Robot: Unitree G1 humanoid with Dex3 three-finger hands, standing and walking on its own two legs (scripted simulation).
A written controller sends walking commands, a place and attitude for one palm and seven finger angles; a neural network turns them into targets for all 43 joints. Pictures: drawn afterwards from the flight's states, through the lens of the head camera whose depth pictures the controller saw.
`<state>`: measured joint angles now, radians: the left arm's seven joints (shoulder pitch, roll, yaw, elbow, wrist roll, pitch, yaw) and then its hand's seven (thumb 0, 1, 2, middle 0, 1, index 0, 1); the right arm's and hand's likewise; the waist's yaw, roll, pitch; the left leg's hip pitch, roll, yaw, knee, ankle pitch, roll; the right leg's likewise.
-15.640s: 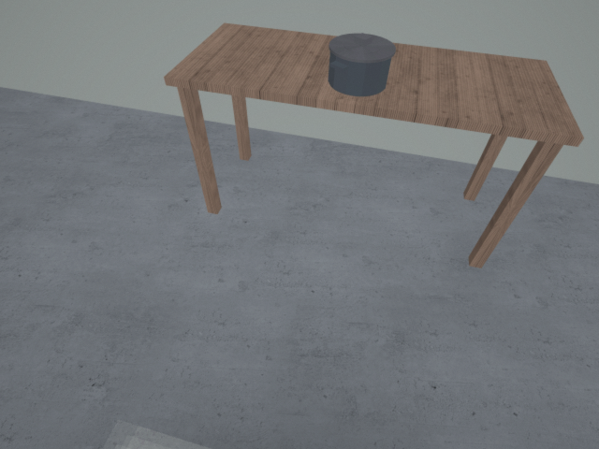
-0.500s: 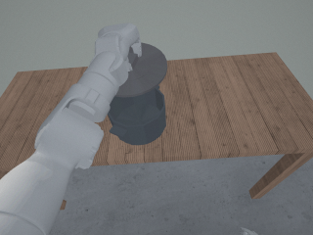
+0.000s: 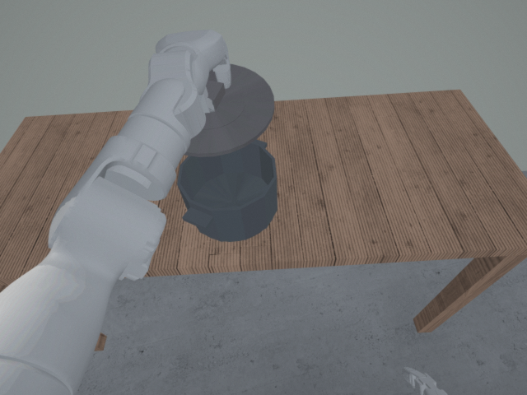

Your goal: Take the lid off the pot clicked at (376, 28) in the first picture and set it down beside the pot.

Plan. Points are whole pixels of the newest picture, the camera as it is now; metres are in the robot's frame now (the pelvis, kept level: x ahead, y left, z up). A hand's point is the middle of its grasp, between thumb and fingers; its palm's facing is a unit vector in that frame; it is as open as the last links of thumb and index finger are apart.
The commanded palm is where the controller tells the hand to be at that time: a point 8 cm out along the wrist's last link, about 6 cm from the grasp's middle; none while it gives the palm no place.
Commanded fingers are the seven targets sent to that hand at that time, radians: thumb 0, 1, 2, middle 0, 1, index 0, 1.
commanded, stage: move the lid sideways beside the pot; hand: left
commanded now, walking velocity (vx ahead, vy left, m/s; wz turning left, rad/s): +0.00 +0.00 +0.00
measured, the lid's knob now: (208, 94) +0.53 +0.06 +0.18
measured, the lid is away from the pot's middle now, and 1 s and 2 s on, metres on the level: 0.01 0.14 0.25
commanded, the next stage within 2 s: lower the lid onto the table in 1.92 s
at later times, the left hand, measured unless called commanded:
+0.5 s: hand (158, 95) +0.50 +0.13 +0.21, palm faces -0.24 -0.03 -0.97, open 7.7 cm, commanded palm +0.49 +0.13 +0.27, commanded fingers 0.00 0.67 0.94 -0.94 -1.07 -0.84 -1.02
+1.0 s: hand (112, 103) +0.49 +0.19 +0.21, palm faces -0.28 -0.05 -0.96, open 7.7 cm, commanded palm +0.48 +0.19 +0.27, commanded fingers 0.00 0.67 0.94 -0.94 -1.07 -0.84 -1.02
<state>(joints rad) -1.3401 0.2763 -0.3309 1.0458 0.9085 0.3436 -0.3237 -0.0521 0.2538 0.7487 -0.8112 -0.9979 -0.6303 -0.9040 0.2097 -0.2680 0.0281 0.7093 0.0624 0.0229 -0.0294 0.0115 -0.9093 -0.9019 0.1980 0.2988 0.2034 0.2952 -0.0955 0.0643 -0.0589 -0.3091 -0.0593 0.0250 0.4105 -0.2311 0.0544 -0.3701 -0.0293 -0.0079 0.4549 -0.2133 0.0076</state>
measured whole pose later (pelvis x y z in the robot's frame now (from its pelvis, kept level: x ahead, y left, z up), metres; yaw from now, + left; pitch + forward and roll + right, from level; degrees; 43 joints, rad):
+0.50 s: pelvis +0.01 +0.01 +0.00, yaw +0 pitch +7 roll +0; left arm -1.26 0.41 -0.29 0.96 0.93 0.27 -0.40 -0.05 0.26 0.75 -0.81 -1.00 -0.63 -0.90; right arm 0.24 -0.28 0.01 0.69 0.06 0.05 -0.03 0.01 -0.91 -0.90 0.20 0.30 0.20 0.30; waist -0.09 0.06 -0.05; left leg -0.30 -0.06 0.02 0.41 -0.24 0.06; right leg -0.35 -0.03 -0.01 0.43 -0.21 0.01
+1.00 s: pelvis +0.00 +0.01 +0.00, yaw +1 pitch +7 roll +0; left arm -1.23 0.54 -0.24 0.95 0.94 0.20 -0.46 -0.04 0.26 0.75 -0.81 -1.00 -0.62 -0.90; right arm 0.24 -0.28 0.01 0.69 0.07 0.09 -0.03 0.01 -0.91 -0.90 0.20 0.30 0.20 0.30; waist -0.09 0.05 -0.04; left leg -0.30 -0.06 0.01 0.42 -0.24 0.07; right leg -0.34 -0.03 -0.02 0.42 -0.20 0.02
